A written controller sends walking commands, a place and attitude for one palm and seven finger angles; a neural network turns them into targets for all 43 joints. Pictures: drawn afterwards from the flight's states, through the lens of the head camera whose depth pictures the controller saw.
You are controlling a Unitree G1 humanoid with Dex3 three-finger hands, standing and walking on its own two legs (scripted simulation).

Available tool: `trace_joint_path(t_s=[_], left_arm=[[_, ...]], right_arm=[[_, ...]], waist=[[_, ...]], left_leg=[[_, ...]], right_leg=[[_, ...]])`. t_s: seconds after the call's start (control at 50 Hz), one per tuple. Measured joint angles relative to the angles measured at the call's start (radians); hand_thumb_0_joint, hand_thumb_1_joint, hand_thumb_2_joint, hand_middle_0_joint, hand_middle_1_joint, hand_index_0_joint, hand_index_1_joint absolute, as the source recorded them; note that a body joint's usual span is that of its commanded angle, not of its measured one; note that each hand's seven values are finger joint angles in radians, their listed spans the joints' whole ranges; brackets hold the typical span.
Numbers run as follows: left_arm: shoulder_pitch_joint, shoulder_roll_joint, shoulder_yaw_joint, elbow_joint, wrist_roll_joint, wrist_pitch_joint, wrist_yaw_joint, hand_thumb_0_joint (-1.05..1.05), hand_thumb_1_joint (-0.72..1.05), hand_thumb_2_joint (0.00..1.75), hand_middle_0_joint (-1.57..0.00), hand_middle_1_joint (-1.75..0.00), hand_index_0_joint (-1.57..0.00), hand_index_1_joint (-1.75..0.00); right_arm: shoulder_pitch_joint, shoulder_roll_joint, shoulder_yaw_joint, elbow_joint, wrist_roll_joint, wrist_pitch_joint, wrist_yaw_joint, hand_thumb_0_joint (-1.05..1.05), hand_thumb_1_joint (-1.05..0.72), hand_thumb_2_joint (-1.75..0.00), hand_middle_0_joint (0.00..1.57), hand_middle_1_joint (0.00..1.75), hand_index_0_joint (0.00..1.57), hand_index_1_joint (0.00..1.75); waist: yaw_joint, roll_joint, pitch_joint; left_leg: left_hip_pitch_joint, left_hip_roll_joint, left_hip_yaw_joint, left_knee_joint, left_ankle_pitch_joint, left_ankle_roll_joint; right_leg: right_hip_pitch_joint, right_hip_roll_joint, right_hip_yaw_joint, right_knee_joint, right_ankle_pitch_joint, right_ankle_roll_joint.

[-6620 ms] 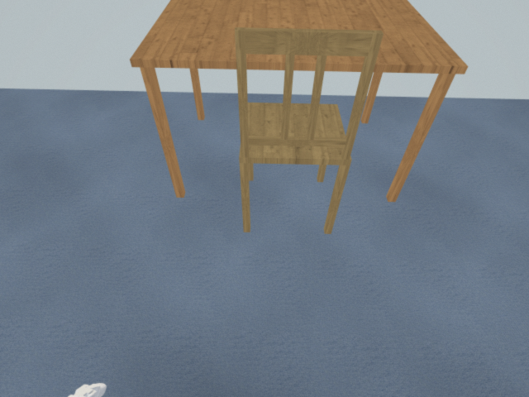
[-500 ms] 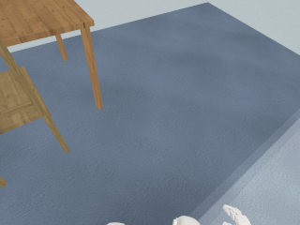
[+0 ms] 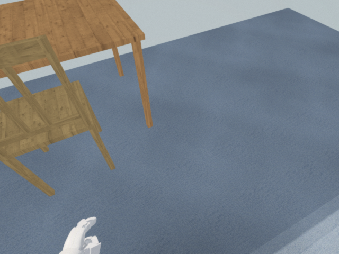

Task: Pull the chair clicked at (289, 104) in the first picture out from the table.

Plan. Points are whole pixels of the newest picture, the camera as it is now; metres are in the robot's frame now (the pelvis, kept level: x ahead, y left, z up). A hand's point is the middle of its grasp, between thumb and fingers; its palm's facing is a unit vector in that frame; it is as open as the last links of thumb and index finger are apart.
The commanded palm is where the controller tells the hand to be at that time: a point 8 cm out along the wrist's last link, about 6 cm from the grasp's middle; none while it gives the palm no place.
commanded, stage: turn to face it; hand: left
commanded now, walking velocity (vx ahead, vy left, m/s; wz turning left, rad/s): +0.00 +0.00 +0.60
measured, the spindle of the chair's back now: (4, 107) +0.62 +0.62 -0.06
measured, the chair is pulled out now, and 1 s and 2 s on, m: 0.00 0.00 0.00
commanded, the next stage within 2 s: take the last steps up to it in 0.64 s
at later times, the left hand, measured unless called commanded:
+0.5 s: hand out of the picture -0.09 +0.25 -0.19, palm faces +0.35 -0.90 -0.26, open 7.4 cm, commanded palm none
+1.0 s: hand out of the picture -0.02 +0.25 -0.15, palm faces +0.40 -0.88 -0.25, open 7.4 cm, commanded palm none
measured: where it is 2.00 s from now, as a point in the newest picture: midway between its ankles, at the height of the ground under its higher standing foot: (131, 249)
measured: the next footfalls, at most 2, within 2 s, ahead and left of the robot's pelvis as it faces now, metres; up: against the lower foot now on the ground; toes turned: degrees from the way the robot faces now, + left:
left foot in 0.46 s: -0.01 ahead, +0.15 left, +0.00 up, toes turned +20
right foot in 0.98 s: +0.05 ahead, -0.04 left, +0.00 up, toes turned +19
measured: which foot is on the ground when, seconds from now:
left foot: up 0.00-0.44, down 0.46-0.98, up 1.00-1.00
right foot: down 0.00-0.46, up 0.48-0.96, down 0.98-1.00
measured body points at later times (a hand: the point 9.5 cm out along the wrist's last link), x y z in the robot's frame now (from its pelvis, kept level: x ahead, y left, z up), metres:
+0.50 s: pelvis -0.02 +0.04 -0.01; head +0.01 +0.08 +0.44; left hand -0.11 +0.30 -0.17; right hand +0.19 -0.17 -0.13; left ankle -0.05 +0.14 -0.73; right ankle -0.01 -0.12 -0.71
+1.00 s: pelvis -0.01 +0.04 +0.00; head -0.01 +0.02 +0.45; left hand -0.04 +0.29 -0.13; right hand +0.08 -0.18 -0.16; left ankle -0.05 +0.14 -0.73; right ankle +0.01 -0.06 -0.74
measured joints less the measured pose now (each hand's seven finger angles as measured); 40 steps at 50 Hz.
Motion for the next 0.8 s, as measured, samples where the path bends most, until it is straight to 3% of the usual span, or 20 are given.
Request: trace_joint_path(t_s=[0.04, 0.1, 0.2, 0.28, 0.38, 0.44, 0.46, 0.52, 0.62, 0.8], left_arm=[[0.017, -0.011, -0.010, 0.006, 0.007, 0.002, 0.002, 0.01, 0.91, 0.90, -0.20, -0.30, -0.20, -0.30], [0.052, -0.023, -0.016, 0.019, 0.007, 0.006, 0.000, 0.01, 0.90, 0.90, -0.20, -0.30, -0.20, -0.30], [0.099, -0.031, -0.016, 0.036, 0.010, -0.005, -0.003, 0.01, 0.90, 0.90, -0.20, -0.30, -0.20, -0.30], [0.136, -0.031, -0.014, 0.051, 0.019, -0.010, -0.005, 0.01, 0.90, 0.90, -0.20, -0.30, -0.20, -0.30], [0.186, -0.007, -0.005, 0.077, 0.030, -0.002, -0.010, 0.01, 0.90, 0.90, -0.20, -0.30, -0.20, -0.30], [0.219, 0.021, 0.008, 0.097, 0.027, 0.006, -0.010, 0.01, 0.90, 0.90, -0.20, -0.30, -0.20, -0.30], [0.228, 0.033, 0.013, 0.104, 0.022, 0.013, -0.011, 0.01, 0.90, 0.90, -0.20, -0.30, -0.20, -0.30], [0.225, 0.069, 0.025, 0.135, 0.017, 0.046, 0.000, 0.01, 0.91, 0.90, -0.20, -0.30, -0.20, -0.30], [0.197, 0.075, 0.027, 0.154, 0.016, 0.050, -0.009, 0.01, 0.91, 0.90, -0.20, -0.30, -0.19, -0.30], [0.135, 0.030, 0.013, 0.128, 0.014, 0.035, -0.012, 0.01, 0.91, 0.90, -0.20, -0.30, -0.20, -0.30]], right_arm=[[-0.006, -0.012, -0.010, 0.002, -0.005, 0.008, 0.001, 0.01, -0.91, -0.89, 0.20, 0.30, 0.20, 0.30], [-0.007, -0.028, -0.020, 0.001, -0.012, 0.016, 0.012, 0.01, -0.91, -0.89, 0.20, 0.30, 0.20, 0.30], [-0.027, -0.044, -0.023, 0.002, -0.013, 0.028, 0.025, 0.01, -0.91, -0.89, 0.20, 0.29, 0.20, 0.29], [-0.072, -0.051, -0.018, 0.002, -0.012, 0.037, 0.025, 0.01, -0.91, -0.89, 0.19, 0.29, 0.20, 0.29], [-0.155, -0.049, -0.004, -0.020, -0.004, 0.025, 0.024, 0.01, -0.92, -0.90, 0.19, 0.29, 0.19, 0.29], [-0.193, -0.044, 0.009, -0.047, -0.001, 0.001, 0.023, 0.01, -0.92, -0.90, 0.19, 0.29, 0.19, 0.29], [-0.203, -0.040, 0.012, -0.056, -0.003, -0.014, 0.022, 0.01, -0.92, -0.90, 0.19, 0.29, 0.19, 0.29], [-0.227, -0.007, 0.032, -0.068, -0.001, -0.035, 0.016, 0.01, -0.91, -0.89, 0.19, 0.29, 0.20, 0.29], [-0.213, 0.032, 0.058, -0.066, -0.004, -0.042, -0.004, 0.01, -0.91, -0.89, 0.20, 0.29, 0.20, 0.30], [-0.130, 0.067, 0.060, -0.019, -0.003, -0.041, -0.010, 0.00, -0.92, -0.89, 0.20, 0.30, 0.20, 0.30]], waist=[[-0.006, 0.013, 0.002], [-0.010, 0.016, -0.006], [0.002, -0.001, 0.000], [0.029, -0.023, 0.020], [0.073, -0.055, 0.050], [0.092, -0.073, 0.053], [0.095, -0.081, 0.051], [0.115, -0.113, 0.061], [0.108, -0.096, 0.041], [0.080, -0.072, 0.002]], left_leg=[[-0.071, 0.009, 0.053, 0.204, -0.143, -0.028], [-0.152, 0.053, 0.131, 0.475, -0.142, -0.058], [-0.181, 0.140, 0.173, 0.622, -0.079, -0.091], [-0.143, 0.176, 0.194, 0.535, -0.114, -0.100], [-0.043, 0.177, 0.247, 0.286, -0.164, -0.083], [0.055, 0.159, 0.282, 0.064, -0.064, -0.063], [0.067, 0.154, 0.284, 0.023, 0.000, -0.036], [0.068, 0.140, 0.287, 0.055, -0.057, 0.025], [0.127, 0.138, 0.251, -0.055, -0.011, 0.038], [0.171, 0.095, 0.218, -0.164, 0.061, 0.055]], right_leg=[[0.012, -0.010, -0.027, 0.010, -0.006, -0.029], [0.052, -0.039, -0.068, -0.017, -0.007, -0.029], [0.087, -0.084, -0.134, -0.025, -0.014, -0.022], [0.088, -0.122, -0.175, -0.008, -0.027, -0.010], [0.061, -0.167, -0.211, 0.039, -0.047, 0.021], [0.029, -0.192, -0.231, 0.107, -0.080, 0.050], [-0.002, -0.201, -0.223, 0.166, -0.097, 0.054], [-0.108, -0.172, -0.115, 0.423, -0.258, 0.057], [-0.205, -0.127, -0.069, 0.615, -0.167, 0.064], [-0.193, -0.102, -0.045, 0.505, -0.091, 0.072]])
